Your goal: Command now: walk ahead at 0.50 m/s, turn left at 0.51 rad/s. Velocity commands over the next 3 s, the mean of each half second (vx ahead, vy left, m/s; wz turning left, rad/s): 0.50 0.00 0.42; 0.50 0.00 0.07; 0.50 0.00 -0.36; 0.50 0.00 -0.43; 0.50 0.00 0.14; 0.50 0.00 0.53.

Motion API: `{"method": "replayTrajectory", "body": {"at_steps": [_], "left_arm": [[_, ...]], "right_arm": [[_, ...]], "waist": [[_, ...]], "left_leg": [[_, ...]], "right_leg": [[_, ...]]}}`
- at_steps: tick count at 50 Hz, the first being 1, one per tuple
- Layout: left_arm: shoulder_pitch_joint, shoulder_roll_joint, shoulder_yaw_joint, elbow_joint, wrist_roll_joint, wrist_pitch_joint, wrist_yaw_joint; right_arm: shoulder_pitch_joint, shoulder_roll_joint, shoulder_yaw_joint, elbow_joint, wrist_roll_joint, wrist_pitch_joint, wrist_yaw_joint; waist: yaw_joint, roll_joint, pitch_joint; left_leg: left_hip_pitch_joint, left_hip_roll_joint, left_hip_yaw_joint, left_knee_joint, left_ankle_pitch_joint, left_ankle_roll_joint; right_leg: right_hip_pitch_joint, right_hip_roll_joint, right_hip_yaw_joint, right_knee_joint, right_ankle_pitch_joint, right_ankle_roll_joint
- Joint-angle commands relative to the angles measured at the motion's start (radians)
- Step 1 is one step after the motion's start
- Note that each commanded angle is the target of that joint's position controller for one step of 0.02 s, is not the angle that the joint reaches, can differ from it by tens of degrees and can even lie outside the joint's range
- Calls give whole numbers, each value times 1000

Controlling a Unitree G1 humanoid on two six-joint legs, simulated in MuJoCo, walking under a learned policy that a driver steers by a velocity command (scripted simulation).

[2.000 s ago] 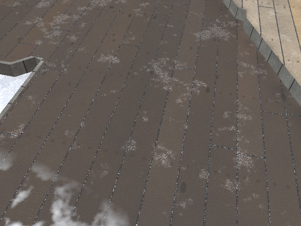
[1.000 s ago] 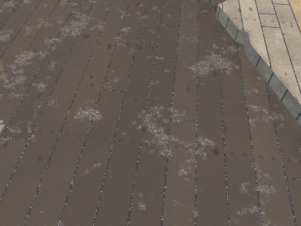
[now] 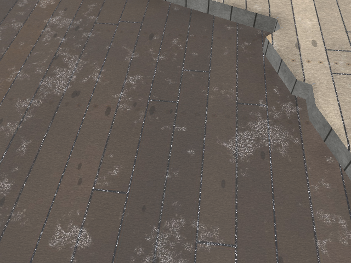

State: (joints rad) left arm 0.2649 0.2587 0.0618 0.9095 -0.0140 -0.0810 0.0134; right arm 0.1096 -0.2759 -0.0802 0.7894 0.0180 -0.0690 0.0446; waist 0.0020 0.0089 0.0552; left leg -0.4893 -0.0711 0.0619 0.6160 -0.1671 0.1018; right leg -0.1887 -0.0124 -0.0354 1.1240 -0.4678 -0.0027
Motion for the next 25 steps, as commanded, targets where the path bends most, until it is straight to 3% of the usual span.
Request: {"method": "replayTrajectory", "body": {"at_steps": [1,2,3,5,9,12,15,17,19,20,21,22,23,24,25], "left_arm": [[-99,126,15,-140,-22,-81,-17],[-103,135,26,-136,6,-74,-8],[-85,139,31,-139,15,-62,-7],[-57,120,32,-145,22,-36,-2],[-190,78,16,-196,32,-20,3],[-277,64,7,-224,19,-29,-8],[-319,86,8,-244,12,-43,-26],[-316,110,15,-252,13,-54,-36],[-245,132,26,-238,15,-65,-38],[-141,161,40,-215,23,-69,-33],[23,219,56,-195,34,-72,-27],[152,302,83,-145,36,-58,-31],[163,214,62,-138,1,-51,-38],[104,153,43,-151,-3,-44,-35],[46,137,33,-166,11,-35,-32]], "right_arm": [[190,-130,-34,-24,0,-11,-12],[135,-106,-26,-40,-3,-13,-14],[113,-102,-21,-57,-15,-15,-17],[96,-115,-24,-70,-11,-14,-26],[146,-164,-38,-75,0,-8,-50],[193,-158,-37,-71,4,3,-55],[247,-135,-30,-50,5,8,-55],[263,-133,-28,-44,-2,12,-57],[249,-136,-27,-49,-5,17,-58],[234,-119,-20,-58,-7,15,-56],[216,-84,-2,-82,-19,11,-55],[374,-23,15,-85,8,-3,-54],[352,-90,10,-75,14,-10,-54],[239,-148,-5,-93,18,-11,-51],[165,-137,-1,-113,7,-12,-51]], "waist": [[-74,-29,-189],[-37,-53,-136],[-6,-23,-118],[26,-4,-102],[-14,31,-69],[-62,70,-78],[-88,87,-75],[-79,101,-70],[-30,121,-82],[22,125,-143],[97,42,-275],[58,-275,-409],[83,-261,-364],[100,-154,-213],[83,-73,-142]], "left_leg": [[632,315,-573,-321,27,230],[494,288,-500,-340,126,220],[400,268,-462,-353,235,226],[302,243,-410,-386,253,222],[205,168,-302,-392,255,166],[211,144,-289,-367,171,122],[303,190,-344,-312,119,112],[375,227,-395,-261,130,102],[412,223,-403,-189,258,78],[384,182,-381,-76,359,54],[267,121,-307,179,262,15],[-99,-28,-196,541,-175,-65],[-264,1,-244,663,-408,-70],[-327,49,-244,708,-330,-64],[-310,91,-199,685,-255,-62]], "right_leg": [[-590,-53,143,197,68,-34],[-525,-79,132,115,101,-23],[-453,-92,135,87,109,-11],[-418,-108,121,-23,123,23],[-390,-67,81,-324,373,68],[-320,-15,65,-524,553,67],[-321,-12,81,-599,565,44],[-319,-8,82,-632,488,14],[-231,13,48,-683,425,-28],[-70,-6,65,-679,444,-66],[174,-149,209,-647,470,-136],[527,-354,646,-712,271,-316],[534,-386,815,-811,31,-318],[413,-348,683,-827,-25,-267],[287,-306,566,-843,46,-237]]}}
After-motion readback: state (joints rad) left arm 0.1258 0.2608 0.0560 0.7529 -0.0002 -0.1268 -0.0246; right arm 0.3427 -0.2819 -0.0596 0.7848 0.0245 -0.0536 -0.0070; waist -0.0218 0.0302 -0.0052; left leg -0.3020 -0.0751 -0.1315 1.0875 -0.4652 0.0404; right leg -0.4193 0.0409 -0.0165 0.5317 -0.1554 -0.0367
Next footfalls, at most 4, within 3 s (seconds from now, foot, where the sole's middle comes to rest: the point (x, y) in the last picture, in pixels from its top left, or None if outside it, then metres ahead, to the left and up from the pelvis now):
0.40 right None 0.43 -0.11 -0.75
0.92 left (137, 207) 0.65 0.19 -0.75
1.48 right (186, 139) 0.98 0.00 -0.75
1.96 left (150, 93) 1.27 0.17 -0.75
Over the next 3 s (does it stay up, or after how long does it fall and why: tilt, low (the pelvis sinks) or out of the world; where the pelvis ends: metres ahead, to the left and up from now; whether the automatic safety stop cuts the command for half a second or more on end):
stays up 1.61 0.07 0.00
